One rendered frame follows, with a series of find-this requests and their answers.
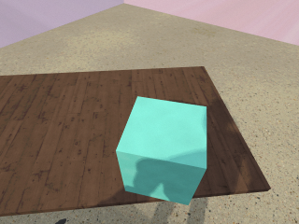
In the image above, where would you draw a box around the table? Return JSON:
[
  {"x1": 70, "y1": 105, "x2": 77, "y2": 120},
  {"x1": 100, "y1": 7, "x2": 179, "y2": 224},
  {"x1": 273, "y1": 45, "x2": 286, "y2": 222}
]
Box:
[{"x1": 0, "y1": 66, "x2": 271, "y2": 217}]

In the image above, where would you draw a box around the carton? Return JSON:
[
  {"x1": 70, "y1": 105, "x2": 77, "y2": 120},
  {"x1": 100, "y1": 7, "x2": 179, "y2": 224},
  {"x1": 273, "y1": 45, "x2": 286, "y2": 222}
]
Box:
[{"x1": 116, "y1": 96, "x2": 206, "y2": 205}]

